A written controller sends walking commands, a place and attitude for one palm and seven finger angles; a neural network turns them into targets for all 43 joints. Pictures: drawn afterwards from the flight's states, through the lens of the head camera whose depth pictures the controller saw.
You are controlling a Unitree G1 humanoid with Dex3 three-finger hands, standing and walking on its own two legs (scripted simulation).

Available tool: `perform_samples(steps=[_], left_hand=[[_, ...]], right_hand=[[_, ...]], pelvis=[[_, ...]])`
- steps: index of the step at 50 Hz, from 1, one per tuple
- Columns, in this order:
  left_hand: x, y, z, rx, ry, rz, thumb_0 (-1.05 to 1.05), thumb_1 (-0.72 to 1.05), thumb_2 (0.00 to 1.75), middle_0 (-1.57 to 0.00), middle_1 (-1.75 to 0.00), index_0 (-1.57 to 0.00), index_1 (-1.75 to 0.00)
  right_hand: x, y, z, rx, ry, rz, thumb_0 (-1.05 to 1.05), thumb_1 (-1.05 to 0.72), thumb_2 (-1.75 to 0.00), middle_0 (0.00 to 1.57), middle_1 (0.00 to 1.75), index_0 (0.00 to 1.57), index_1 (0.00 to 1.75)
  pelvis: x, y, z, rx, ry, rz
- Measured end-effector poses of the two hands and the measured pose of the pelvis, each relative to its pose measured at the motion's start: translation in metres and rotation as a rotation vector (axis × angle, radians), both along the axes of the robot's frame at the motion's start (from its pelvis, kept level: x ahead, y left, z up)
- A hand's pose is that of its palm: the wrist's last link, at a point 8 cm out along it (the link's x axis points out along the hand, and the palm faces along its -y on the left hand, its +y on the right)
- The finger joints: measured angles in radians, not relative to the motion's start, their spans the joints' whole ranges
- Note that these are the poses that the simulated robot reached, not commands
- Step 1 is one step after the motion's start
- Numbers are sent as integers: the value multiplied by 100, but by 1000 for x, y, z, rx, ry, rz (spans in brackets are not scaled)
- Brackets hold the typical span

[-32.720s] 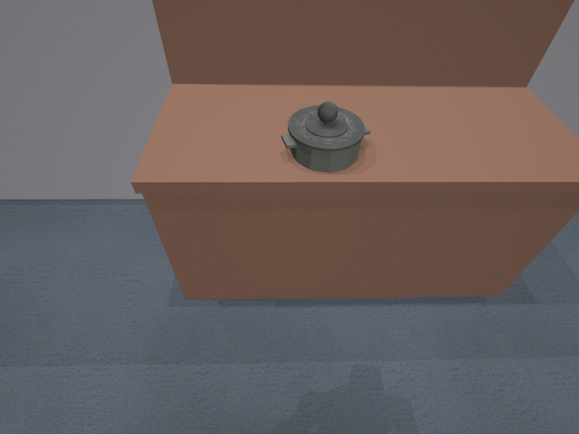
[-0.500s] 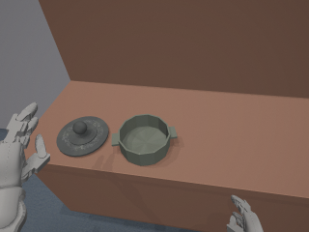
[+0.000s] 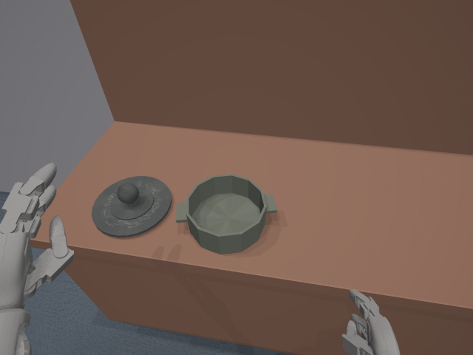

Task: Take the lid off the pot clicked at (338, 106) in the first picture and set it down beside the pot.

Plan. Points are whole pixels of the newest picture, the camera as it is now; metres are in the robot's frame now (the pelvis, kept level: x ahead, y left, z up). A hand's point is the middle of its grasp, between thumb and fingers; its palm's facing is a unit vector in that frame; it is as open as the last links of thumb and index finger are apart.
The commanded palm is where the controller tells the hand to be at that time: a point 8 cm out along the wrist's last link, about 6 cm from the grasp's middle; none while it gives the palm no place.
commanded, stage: step back with the hand held close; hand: left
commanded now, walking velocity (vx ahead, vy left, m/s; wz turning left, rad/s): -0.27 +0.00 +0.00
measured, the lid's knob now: (128, 193) +0.47 +0.35 -0.06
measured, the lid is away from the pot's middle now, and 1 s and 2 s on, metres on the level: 0.26 0.26 0.26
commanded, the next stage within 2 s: stop stepping back and stand still in 1.78 s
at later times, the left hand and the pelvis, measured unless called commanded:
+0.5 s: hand (26, 297) +0.13 +0.26 +0.16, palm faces +0.34 -0.81 -0.48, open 7.4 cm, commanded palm +0.07 +0.30 +0.18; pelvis -0.06 +0.02 -0.01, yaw +0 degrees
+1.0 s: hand (1, 338) +0.09 +0.25 +0.17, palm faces +0.40 -0.81 -0.43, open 7.4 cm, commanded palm +0.02 +0.30 +0.18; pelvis -0.11 +0.01 -0.02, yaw +2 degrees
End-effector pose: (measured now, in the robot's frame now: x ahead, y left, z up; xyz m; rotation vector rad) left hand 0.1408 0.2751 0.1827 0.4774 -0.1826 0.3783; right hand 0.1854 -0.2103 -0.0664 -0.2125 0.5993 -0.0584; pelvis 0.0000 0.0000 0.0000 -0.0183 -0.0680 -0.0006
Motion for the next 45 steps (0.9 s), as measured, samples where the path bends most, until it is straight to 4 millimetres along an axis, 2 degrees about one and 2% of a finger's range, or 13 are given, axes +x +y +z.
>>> perform_samples(steps=[5, 11, 15, 20, 29, 45], left_hand=[[9, 12, 12, 64, -61, -20, 2, 89, 90, -21, -30, -21, -30], [11, 6, -4, 61, 1, -127, 2, 89, 90, -21, -30, -21, -30], [-3, 6, -10, 81, 42, -180, 2, 89, 90, -21, -30, -21, -30], [-27, 16, -6, 117, 7, -161, 2, 88, 90, -21, -30, -22, -30], [-66, 20, -3, 80, -110, -69, 2, 89, 90, -21, -30, -21, -30], [-90, 22, -4, 119, -178, -93, 2, 88, 90, -21, -30, -21, -30]], right_hand=[[-11, -3, -1, -16, 50, -29, 1, -90, -90, 20, 30, 21, 30], [-36, -13, 2, -42, 92, -110, 1, -90, -90, 20, 30, 21, 30], [-54, -17, 3, -59, 109, -148, 1, -90, -90, 20, 30, 21, 30], [-73, -14, 1, -73, 120, -145, 1, -90, -90, 20, 30, 20, 30], [-93, -3, -7, -58, 85, -87, 1, -90, -90, 20, 30, 21, 30], [-132, -3, -7, -76, 59, -84, 1, -90, -90, 20, 30, 21, 30]], pelvis=[[-7, 1, 0, 5, 28, -13], [-20, 10, 0, 13, 54, -23], [-30, 15, -2, 14, 59, -20], [-45, 17, -6, 13, 55, -6], [-71, 14, -14, 6, 42, 9], [-101, 16, -20, 1, 33, 18]])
